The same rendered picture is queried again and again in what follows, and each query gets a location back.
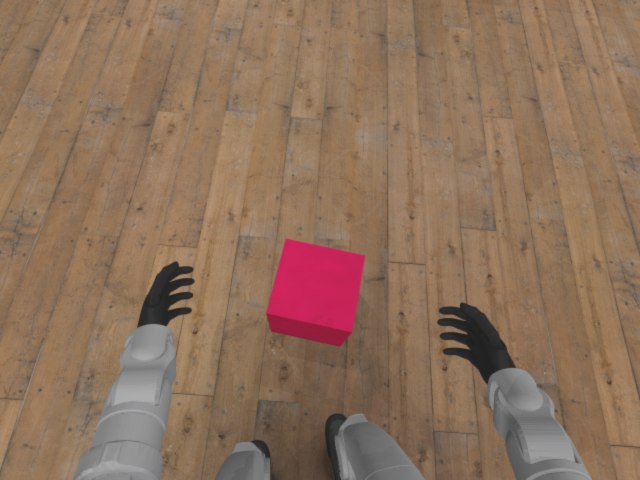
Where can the left robot hand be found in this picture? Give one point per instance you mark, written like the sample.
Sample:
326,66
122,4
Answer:
157,302

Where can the right robot forearm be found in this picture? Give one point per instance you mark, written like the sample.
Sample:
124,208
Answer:
537,445

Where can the carton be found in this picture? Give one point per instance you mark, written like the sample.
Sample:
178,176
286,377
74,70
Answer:
315,292

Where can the right robot foot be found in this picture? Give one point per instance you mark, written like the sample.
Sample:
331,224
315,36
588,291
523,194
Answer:
332,427

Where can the right robot hand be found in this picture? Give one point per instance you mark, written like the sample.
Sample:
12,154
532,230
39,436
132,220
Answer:
488,352

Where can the left robot forearm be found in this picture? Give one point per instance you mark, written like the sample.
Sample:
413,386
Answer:
130,430

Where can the right robot shin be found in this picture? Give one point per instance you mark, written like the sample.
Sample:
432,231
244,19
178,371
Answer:
357,418

